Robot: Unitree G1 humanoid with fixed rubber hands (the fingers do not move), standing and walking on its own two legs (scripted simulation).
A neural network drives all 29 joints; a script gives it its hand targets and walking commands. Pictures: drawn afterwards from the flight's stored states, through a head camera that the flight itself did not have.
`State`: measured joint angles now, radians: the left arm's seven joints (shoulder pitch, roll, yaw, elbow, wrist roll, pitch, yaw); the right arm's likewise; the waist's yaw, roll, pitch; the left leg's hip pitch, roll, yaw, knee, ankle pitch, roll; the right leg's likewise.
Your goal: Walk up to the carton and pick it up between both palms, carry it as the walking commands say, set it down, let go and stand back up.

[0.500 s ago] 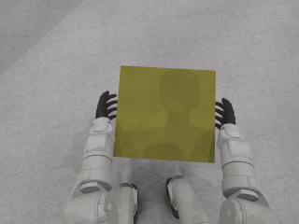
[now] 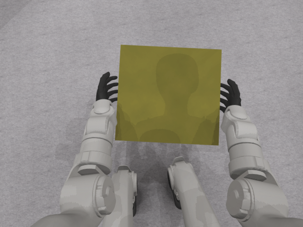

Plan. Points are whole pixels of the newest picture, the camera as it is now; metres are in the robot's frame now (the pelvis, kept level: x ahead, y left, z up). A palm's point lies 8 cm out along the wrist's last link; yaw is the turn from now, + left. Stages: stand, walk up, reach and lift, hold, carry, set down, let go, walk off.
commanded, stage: set down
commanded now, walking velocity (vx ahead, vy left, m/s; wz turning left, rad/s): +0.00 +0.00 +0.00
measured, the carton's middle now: (166, 99) +0.45 -0.08 -0.16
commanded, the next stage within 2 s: none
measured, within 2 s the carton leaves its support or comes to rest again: neither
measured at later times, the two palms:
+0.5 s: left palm (115, 104) +0.46 +0.09 -0.18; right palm (220, 107) +0.41 -0.25 -0.18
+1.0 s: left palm (122, 106) +0.49 +0.08 -0.29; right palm (209, 111) +0.43 -0.26 -0.30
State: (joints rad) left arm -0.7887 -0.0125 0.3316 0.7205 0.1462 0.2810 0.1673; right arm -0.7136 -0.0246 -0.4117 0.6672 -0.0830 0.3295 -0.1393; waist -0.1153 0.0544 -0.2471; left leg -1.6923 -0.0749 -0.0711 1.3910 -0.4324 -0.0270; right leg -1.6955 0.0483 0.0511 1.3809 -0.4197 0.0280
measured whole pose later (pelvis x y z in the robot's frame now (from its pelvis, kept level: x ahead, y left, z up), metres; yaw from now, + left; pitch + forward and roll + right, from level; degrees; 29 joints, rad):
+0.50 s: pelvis -0.02 +0.00 -0.07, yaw +1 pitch +46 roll +2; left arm -0.99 0.02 0.36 0.72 0.12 0.32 0.20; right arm -0.94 -0.11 -0.41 0.69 -0.10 0.38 -0.13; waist -0.12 0.07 -0.15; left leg -1.98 -0.09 -0.04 1.62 -0.45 -0.04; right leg -2.00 0.05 0.08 1.63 -0.45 0.04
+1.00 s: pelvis -0.06 -0.01 -0.13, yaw +1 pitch +29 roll +2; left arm -1.33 0.17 0.31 0.63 0.00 0.31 0.22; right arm -1.26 -0.22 -0.35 0.56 0.00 0.37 -0.19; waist -0.13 0.06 0.55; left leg -1.90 -0.10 -0.04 1.89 -0.50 -0.06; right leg -1.93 0.07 0.06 1.91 -0.49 0.03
